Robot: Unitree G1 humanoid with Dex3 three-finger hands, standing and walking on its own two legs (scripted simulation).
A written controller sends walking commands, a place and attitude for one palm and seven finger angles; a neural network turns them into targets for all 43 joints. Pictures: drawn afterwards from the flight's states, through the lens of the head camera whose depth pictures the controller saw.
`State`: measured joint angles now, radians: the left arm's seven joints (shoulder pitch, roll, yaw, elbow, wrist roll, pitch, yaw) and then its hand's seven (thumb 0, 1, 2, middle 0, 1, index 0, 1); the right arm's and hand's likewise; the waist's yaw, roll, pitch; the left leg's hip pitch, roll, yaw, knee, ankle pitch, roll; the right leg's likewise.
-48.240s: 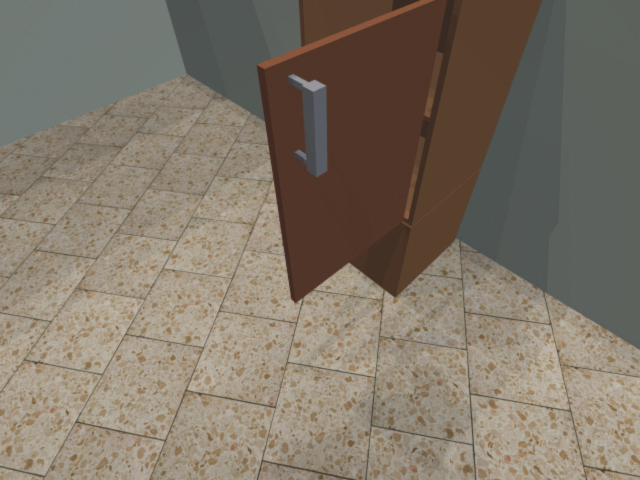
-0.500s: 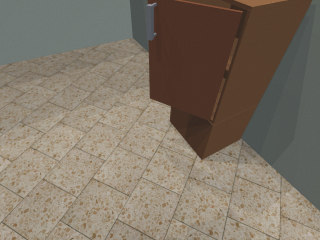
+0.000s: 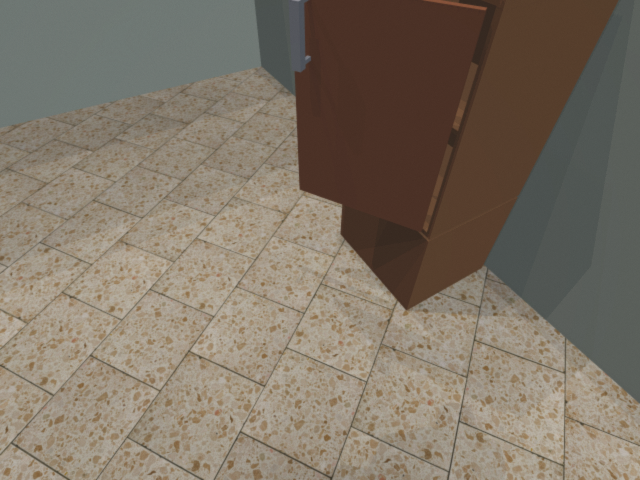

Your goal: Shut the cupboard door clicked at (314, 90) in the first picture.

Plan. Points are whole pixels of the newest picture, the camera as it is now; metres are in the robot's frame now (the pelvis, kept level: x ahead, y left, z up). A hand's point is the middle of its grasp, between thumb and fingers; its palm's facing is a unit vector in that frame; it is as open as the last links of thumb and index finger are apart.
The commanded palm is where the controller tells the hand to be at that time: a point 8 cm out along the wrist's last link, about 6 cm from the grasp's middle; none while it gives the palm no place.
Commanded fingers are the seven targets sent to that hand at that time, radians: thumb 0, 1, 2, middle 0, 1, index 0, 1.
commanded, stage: look to check the result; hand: left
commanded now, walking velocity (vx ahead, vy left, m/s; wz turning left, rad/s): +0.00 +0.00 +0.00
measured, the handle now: (302, 33) +0.98 +0.08 +0.15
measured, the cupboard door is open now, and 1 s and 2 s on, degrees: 32 32 32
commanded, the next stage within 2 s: walk to a spot facing it in 0.08 s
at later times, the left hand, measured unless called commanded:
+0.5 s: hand out of the picture +0.01 +0.19 -0.19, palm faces +0.16 -0.96 -0.22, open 7.3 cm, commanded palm none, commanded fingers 0.00 0.90 0.90 -0.20 -0.30 -0.20 -0.30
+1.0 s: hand out of the picture +0.03 +0.23 -0.16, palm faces +0.41 -0.86 -0.30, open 7.3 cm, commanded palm none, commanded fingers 0.00 0.90 0.90 -0.20 -0.30 -0.20 -0.30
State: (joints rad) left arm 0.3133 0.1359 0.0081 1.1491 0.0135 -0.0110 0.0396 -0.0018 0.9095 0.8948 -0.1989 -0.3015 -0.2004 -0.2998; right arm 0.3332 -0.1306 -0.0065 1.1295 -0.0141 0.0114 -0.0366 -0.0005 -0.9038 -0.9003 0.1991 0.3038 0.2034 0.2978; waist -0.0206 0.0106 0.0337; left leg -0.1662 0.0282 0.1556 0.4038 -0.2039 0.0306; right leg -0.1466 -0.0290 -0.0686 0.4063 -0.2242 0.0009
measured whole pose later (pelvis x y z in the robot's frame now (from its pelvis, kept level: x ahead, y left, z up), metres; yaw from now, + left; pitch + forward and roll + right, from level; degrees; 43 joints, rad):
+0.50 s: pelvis +0.00 +0.00 -0.02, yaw +8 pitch -1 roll -1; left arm 0.23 0.16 0.05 1.03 0.02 0.02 0.04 0.00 0.91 0.89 -0.20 -0.30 -0.20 -0.30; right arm 0.28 -0.16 -0.04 1.04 -0.02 0.06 -0.01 0.00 -0.90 -0.90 0.20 0.30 0.20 0.30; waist -0.03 0.02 0.07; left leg -0.34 0.01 0.06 0.66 -0.32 0.01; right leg -0.22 -0.08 -0.20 0.57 -0.33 0.01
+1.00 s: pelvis +0.01 -0.02 -0.01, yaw +27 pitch +3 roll +0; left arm 0.13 0.25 0.06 0.85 0.02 0.02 0.01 0.00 0.91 0.89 -0.20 -0.30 -0.20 -0.30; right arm 0.23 -0.24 -0.08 0.92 -0.03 0.07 -0.01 0.00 -0.90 -0.90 0.20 0.30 0.21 0.30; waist -0.04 0.02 0.05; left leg -0.39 -0.10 -0.16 0.55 -0.24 0.02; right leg -0.26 -0.02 0.03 0.53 -0.43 0.03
